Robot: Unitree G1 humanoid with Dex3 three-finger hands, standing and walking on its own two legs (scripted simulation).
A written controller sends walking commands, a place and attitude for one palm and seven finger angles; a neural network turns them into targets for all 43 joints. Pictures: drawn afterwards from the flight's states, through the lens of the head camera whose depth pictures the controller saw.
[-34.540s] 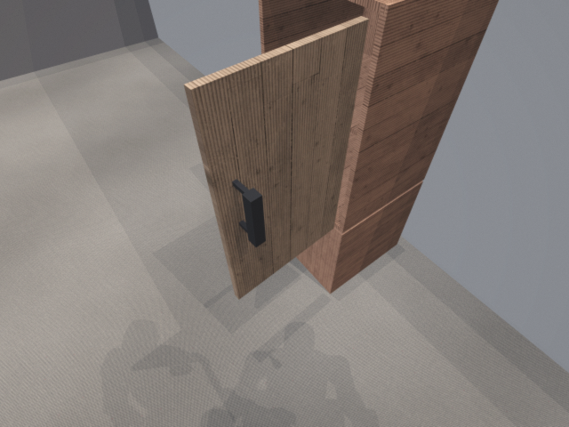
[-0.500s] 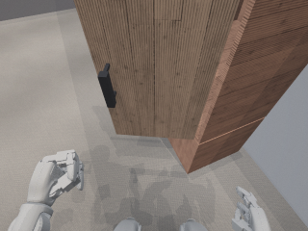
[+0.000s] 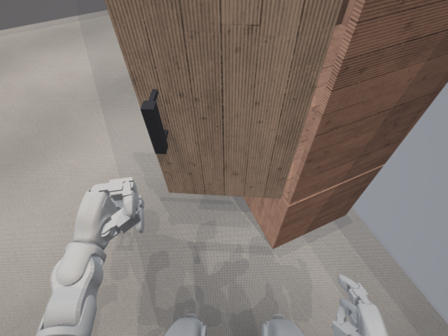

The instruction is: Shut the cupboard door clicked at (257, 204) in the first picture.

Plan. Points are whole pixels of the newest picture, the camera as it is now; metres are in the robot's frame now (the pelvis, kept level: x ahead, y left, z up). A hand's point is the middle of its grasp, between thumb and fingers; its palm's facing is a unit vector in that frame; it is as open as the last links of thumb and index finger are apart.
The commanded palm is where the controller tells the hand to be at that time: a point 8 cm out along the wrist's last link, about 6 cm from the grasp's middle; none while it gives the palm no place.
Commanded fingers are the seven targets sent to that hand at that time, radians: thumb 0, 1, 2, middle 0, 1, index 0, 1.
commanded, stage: bring the fist close to the handle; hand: left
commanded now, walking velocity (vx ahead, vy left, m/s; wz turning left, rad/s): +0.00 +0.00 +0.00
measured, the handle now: (158, 122) +0.52 +0.17 +0.06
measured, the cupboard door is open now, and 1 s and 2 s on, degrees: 62 62 46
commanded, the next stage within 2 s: push the door shut along its arc in 1.02 s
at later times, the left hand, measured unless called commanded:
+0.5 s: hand (149, 170) +0.38 +0.16 +0.07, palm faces -0.03 -1.00 -0.02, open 3.1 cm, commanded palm +0.37 +0.21 +0.07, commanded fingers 0.00 0.90 0.90 -1.30 -1.50 -1.30 -1.50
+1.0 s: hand (155, 156) +0.42 +0.16 +0.07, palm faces -0.01 -1.00 -0.02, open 3.1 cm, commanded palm +0.39 +0.20 +0.07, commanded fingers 0.00 0.90 0.90 -1.30 -1.50 -1.30 -1.50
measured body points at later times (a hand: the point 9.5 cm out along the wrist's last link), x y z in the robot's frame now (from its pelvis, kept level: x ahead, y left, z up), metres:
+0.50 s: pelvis +0.00 +0.00 +0.00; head +0.07 -0.01 +0.45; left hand +0.38 +0.21 +0.08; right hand +0.13 -0.26 -0.10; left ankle +0.02 +0.12 -0.67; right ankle +0.04 -0.12 -0.67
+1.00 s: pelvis +0.00 +0.00 +0.00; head +0.08 -0.01 +0.44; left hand +0.42 +0.21 +0.07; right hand +0.07 -0.26 -0.12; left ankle +0.02 +0.12 -0.67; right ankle +0.04 -0.12 -0.67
